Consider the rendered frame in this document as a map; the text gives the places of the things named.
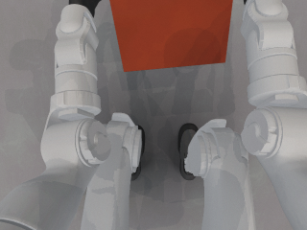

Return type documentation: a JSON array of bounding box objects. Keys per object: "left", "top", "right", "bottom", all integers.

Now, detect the left robot foot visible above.
[{"left": 130, "top": 125, "right": 145, "bottom": 181}]

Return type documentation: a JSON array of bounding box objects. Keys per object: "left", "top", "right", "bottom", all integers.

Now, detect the robot right forearm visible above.
[{"left": 240, "top": 0, "right": 307, "bottom": 108}]

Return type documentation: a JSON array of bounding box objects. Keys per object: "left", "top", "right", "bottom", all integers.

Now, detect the robot left forearm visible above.
[{"left": 43, "top": 4, "right": 102, "bottom": 134}]

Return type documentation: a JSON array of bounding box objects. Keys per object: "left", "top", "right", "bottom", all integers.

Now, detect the carton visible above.
[{"left": 109, "top": 0, "right": 233, "bottom": 72}]

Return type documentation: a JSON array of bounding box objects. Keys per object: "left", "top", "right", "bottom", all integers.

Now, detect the robot right upper arm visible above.
[{"left": 241, "top": 105, "right": 307, "bottom": 230}]

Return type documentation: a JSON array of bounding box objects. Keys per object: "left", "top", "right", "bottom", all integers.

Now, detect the robot left upper arm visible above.
[{"left": 0, "top": 118, "right": 111, "bottom": 230}]

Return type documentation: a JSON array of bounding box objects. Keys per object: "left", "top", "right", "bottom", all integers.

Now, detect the robot foot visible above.
[
  {"left": 177, "top": 123, "right": 198, "bottom": 180},
  {"left": 130, "top": 125, "right": 145, "bottom": 181}
]

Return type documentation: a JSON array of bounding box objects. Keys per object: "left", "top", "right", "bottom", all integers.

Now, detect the right robot foot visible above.
[{"left": 177, "top": 123, "right": 198, "bottom": 180}]

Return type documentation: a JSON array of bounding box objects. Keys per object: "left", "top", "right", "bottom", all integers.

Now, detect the robot left hand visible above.
[{"left": 68, "top": 0, "right": 101, "bottom": 17}]

